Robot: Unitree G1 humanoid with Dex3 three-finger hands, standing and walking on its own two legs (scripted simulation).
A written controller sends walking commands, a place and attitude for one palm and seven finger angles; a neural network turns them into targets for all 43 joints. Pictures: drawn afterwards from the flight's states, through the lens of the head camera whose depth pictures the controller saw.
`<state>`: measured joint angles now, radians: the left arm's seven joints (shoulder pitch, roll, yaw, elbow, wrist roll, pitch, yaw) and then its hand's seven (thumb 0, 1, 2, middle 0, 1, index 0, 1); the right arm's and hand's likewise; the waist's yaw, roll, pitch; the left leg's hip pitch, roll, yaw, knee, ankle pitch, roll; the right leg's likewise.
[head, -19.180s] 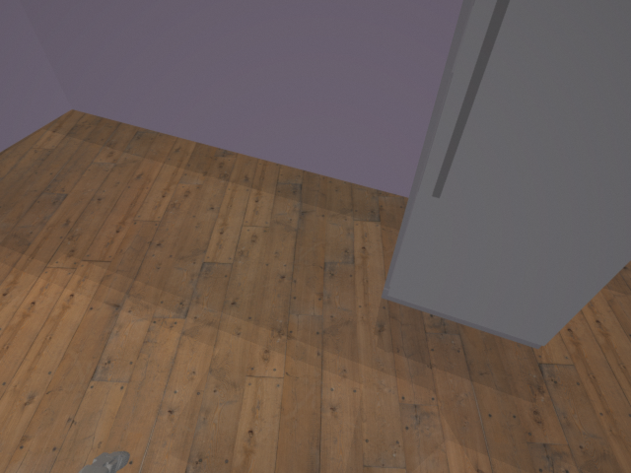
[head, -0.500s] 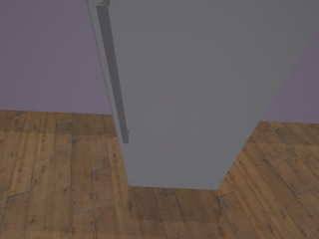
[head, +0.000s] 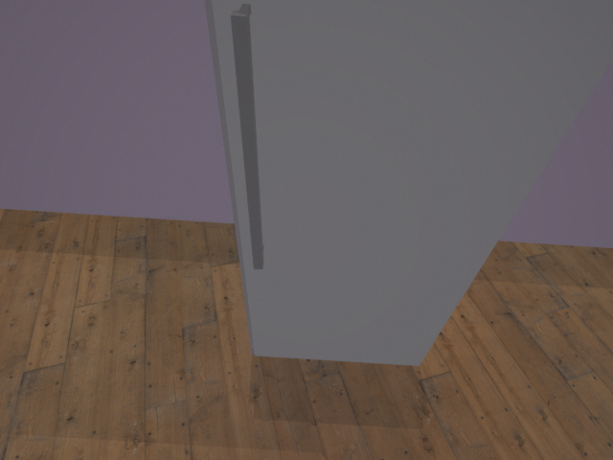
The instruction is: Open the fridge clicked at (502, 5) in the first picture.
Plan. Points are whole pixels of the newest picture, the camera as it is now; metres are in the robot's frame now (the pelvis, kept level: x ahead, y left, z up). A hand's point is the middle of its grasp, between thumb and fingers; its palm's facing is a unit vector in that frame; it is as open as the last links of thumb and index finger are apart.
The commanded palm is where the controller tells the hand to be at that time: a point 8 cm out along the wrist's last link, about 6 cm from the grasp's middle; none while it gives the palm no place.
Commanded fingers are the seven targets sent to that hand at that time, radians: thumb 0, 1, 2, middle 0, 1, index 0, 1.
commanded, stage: come to a stop and stand still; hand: left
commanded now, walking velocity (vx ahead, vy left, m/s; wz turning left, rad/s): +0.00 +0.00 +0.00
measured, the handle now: (253, 168) +0.53 +0.13 +0.10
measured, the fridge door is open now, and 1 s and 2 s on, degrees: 0 0 0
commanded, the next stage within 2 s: look again from close up in 0.86 s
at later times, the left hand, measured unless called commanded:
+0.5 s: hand out of the picture -0.06 +0.24 -0.18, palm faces +0.01 -0.96 -0.27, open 7.4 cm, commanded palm none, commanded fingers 0.00 0.90 0.90 -0.20 -0.30 -0.20 -0.30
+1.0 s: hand out of the picture -0.01 +0.24 -0.16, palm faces -0.06 -0.97 -0.25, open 7.4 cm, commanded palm none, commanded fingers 0.00 0.90 0.90 -0.20 -0.30 -0.20 -0.30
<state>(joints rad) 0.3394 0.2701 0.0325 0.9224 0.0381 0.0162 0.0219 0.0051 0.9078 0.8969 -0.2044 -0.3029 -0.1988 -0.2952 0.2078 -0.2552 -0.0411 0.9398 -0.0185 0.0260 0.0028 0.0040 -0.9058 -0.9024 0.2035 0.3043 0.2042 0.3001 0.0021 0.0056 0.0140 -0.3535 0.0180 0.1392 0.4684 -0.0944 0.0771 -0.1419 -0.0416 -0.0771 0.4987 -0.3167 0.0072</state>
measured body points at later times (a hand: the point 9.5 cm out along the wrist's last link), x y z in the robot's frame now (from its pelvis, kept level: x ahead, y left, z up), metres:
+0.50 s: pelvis -0.04 +0.03 +0.00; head -0.05 +0.05 +0.45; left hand -0.06 +0.29 -0.16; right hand +0.01 -0.26 -0.13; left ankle +0.01 +0.11 -0.72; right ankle -0.03 -0.14 -0.73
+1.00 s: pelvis -0.05 +0.04 +0.01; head -0.05 +0.05 +0.46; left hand -0.01 +0.29 -0.14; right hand -0.03 -0.21 -0.14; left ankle +0.01 +0.11 -0.73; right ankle -0.07 -0.10 -0.73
